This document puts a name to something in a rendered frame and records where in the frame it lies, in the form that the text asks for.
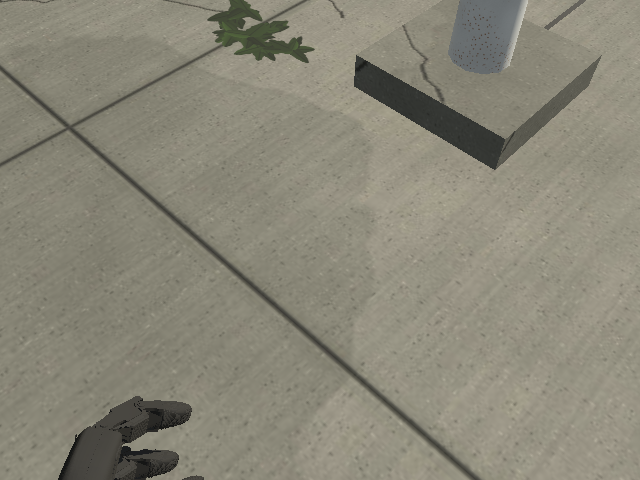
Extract robot left hand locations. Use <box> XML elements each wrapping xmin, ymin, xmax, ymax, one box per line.
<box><xmin>58</xmin><ymin>396</ymin><xmax>204</xmax><ymax>480</ymax></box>

